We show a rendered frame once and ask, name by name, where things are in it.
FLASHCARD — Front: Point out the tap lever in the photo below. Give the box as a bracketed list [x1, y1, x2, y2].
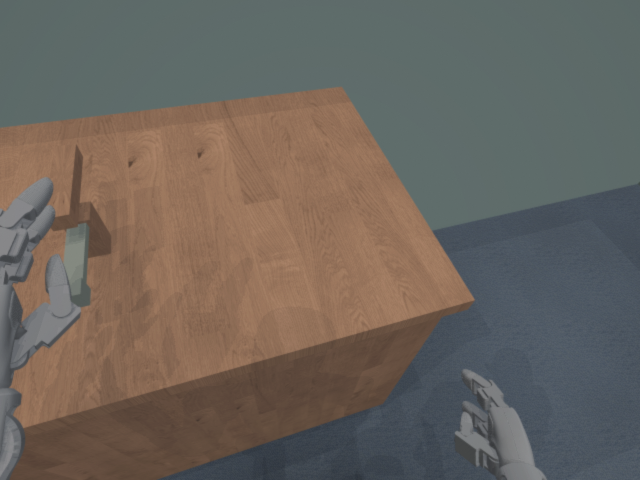
[63, 223, 91, 307]

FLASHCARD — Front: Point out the robot left forearm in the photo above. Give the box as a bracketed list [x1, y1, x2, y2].
[0, 388, 25, 480]

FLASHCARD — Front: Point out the counter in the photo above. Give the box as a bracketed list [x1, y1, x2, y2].
[0, 87, 475, 480]

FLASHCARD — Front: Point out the robot right hand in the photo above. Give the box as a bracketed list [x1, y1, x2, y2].
[455, 369, 535, 479]

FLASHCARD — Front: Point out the robot left hand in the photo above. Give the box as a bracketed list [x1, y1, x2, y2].
[0, 177, 81, 388]

